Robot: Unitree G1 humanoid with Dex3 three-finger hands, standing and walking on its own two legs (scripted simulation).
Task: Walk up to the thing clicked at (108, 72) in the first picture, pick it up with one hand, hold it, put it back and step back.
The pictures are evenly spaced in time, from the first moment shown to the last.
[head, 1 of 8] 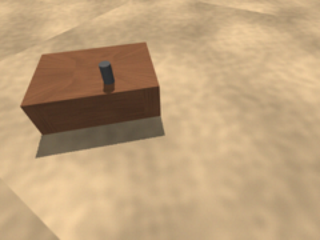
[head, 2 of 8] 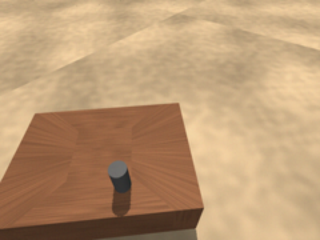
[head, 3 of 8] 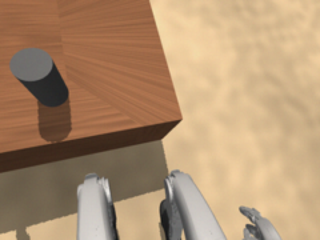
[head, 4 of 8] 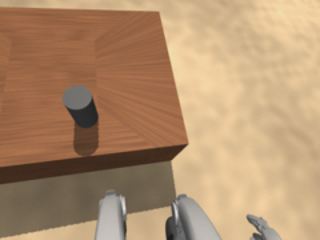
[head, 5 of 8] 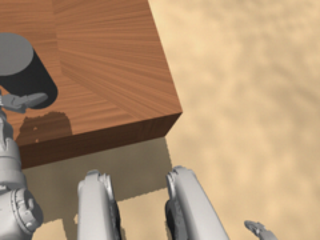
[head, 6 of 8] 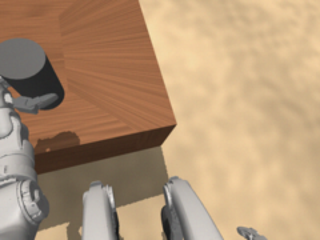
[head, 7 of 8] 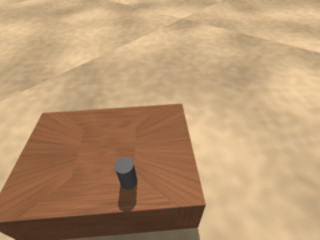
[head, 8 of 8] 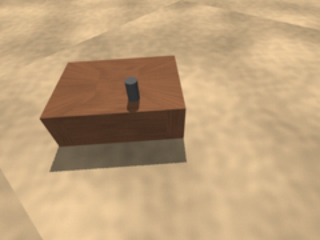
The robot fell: no
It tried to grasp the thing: yes
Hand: left
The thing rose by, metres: 0.38
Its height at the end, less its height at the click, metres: +0.00
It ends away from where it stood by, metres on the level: 0.01
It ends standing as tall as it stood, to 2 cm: yes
